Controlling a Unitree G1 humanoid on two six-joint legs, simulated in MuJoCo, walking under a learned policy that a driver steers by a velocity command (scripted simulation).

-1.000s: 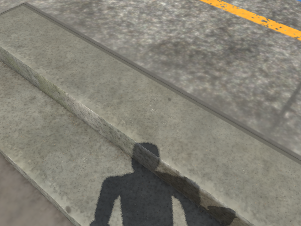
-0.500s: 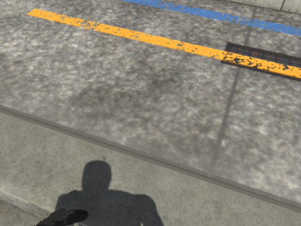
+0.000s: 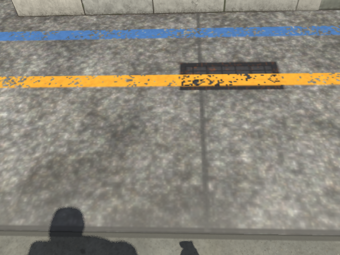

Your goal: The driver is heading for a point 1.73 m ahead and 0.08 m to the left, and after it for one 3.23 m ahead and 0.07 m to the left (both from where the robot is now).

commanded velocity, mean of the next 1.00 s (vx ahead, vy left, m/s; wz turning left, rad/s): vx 0.04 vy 0.00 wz -0.18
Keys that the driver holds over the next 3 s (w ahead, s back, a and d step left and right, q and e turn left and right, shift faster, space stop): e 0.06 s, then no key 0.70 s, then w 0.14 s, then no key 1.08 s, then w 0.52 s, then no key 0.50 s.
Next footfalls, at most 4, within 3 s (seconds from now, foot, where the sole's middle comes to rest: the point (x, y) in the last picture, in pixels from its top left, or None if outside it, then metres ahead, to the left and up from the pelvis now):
0.08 left None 0.07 0.15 -0.77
0.50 right None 0.03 -0.10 -0.77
1.18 left None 0.09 0.18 -0.77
1.62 right None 0.08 -0.02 -0.77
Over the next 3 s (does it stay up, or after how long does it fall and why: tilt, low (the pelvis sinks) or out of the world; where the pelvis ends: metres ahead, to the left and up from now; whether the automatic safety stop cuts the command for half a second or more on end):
stays up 0.35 0.08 0.15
